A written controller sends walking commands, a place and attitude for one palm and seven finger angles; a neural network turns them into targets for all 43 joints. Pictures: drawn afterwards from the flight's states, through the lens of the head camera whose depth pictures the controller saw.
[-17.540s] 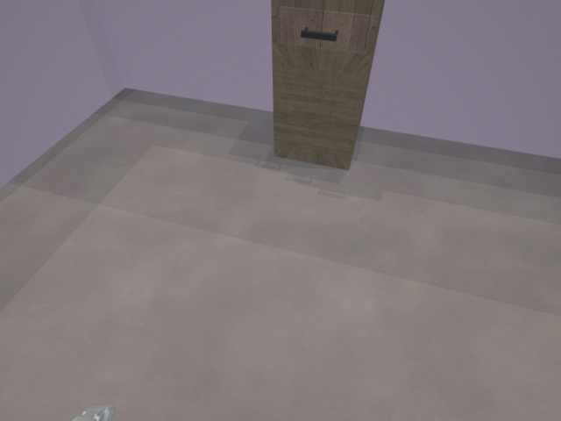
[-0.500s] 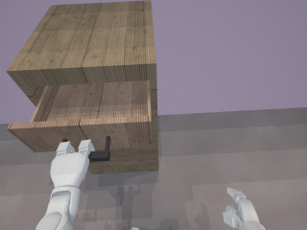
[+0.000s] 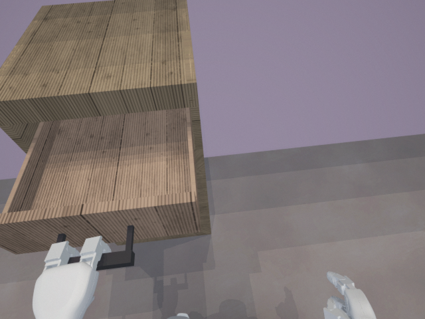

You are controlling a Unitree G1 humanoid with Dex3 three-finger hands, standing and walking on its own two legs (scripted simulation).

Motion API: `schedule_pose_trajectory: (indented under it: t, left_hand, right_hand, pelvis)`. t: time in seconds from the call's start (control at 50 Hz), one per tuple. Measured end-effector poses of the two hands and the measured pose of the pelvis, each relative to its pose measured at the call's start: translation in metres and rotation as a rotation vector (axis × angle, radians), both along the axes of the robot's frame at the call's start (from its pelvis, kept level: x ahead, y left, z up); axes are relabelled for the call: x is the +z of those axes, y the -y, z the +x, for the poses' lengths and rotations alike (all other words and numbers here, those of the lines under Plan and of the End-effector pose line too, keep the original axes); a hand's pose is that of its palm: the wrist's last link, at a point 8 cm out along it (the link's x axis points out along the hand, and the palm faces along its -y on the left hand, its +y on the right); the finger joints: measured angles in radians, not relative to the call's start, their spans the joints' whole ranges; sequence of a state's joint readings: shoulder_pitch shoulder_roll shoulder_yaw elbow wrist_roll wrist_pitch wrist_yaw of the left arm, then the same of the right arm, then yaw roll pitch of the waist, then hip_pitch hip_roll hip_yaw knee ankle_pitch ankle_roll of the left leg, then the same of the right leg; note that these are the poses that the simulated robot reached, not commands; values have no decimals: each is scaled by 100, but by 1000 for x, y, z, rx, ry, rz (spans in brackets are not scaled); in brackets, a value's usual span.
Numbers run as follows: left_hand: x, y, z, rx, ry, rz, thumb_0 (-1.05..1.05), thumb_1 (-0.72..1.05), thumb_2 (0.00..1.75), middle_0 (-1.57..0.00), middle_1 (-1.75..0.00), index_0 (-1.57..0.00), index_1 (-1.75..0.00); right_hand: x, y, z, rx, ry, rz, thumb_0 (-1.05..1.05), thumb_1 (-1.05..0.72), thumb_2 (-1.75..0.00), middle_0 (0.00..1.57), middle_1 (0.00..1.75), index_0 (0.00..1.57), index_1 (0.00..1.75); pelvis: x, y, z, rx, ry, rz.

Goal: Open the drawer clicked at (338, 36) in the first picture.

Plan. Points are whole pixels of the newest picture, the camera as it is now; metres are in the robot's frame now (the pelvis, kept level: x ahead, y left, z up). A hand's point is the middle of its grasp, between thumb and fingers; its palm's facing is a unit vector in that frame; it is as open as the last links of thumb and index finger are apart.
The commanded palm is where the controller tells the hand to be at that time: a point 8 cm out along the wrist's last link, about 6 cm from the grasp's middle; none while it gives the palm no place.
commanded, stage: pull the drawer open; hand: left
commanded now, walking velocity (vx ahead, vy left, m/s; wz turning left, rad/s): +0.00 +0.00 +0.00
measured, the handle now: (93, 249) +0.24 +0.24 +0.00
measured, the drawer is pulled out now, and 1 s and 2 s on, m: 0.24 0.30 0.30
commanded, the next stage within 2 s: open the thumb to release the handle in 0.58 s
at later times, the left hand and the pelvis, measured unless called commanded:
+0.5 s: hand out of the picture +0.11 +0.22 -0.01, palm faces -0.06 -0.10 -0.99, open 6.1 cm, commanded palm +0.08 +0.22 +0.03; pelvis -0.01 -0.01 -0.01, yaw +1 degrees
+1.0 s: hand out of the picture +0.12 +0.23 -0.01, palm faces -0.03 -0.08 -1.00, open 8.4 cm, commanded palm +0.09 +0.23 +0.03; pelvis -0.03 -0.02 -0.01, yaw +2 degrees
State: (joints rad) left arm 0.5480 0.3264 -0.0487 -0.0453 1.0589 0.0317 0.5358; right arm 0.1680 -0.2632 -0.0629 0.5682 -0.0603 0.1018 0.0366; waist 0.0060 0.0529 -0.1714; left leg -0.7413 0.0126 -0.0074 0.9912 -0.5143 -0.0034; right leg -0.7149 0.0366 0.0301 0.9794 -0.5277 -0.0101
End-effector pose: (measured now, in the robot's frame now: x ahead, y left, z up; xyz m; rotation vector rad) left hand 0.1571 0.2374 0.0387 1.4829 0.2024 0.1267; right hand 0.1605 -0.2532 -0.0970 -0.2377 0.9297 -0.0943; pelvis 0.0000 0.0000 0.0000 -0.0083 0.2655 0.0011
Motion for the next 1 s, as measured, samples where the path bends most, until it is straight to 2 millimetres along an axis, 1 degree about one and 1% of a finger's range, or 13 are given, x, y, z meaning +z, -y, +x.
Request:
schedule_pose_trajectory:
  t: [0.1,0.2,0.28,0.34,0.38,0.48,0.64,0.7,0.8,0.9,1.0]
  left_hand:
    - [0,4,-20,16,2,0,3,70,79,-25,-130,-35,-127]
    - [1,8,-35,40,-9,-5,3,70,80,-25,-129,-36,-129]
    - [2,11,-46,51,-25,-12,4,69,79,-25,-129,-37,-129]
    - [3,12,-55,53,-39,-17,4,70,78,-25,-128,-37,-128]
    - [4,13,-61,52,-43,-19,4,70,77,-25,-128,-37,-128]
    - [2,12,-62,38,-25,-17,3,70,78,-24,-128,-36,-127]
    - [1,12,-62,30,-12,-8,3,69,81,-26,-129,-36,-128]
    - [1,12,-62,25,-12,-2,3,68,81,-26,-129,-35,-129]
    - [1,8,-60,20,4,24,1,67,81,-32,-130,-37,-130]
    - [2,9,-59,39,11,14,0,54,76,-34,-128,-38,-130]
    - [3,10,-61,51,8,8,0,30,65,-33,-124,-37,-128]
  right_hand:
    - [0,-20,25,61,65,41,2,-90,-90,20,30,20,30]
    - [6,-42,46,125,135,91,2,-90,-90,20,30,20,30]
    - [12,-53,56,165,176,118,2,-90,-90,20,30,20,30]
    - [14,-55,58,185,192,124,1,-90,-90,20,30,20,30]
    - [14,-54,58,193,194,118,1,-90,-90,20,30,20,30]
    - [8,-42,51,191,170,86,1,-90,-90,20,30,20,30]
    - [-7,-23,29,143,105,56,2,-90,-90,20,30,20,30]
    - [-11,-20,22,125,85,53,2,-90,-90,20,30,20,30]
    - [-17,-17,13,108,61,46,2,-90,-90,20,30,20,30]
    - [-16,-17,9,92,63,55,2,-90,-90,20,30,20,30]
    - [-9,-17,9,91,83,58,2,-90,-90,20,30,20,30]
  pelvis:
    - [-5,1,-3,9,7,1]
    - [-7,4,-7,13,16,6]
    - [-7,7,-8,13,22,9]
    - [-8,9,-9,10,22,11]
    - [-9,11,-10,11,21,12]
    - [-14,13,-12,13,11,13]
    - [-18,14,-16,14,3,16]
    - [-18,15,-17,15,4,16]
    - [-18,16,-22,23,6,16]
    - [-15,18,-25,26,15,15]
    - [-12,19,-27,27,26,15]
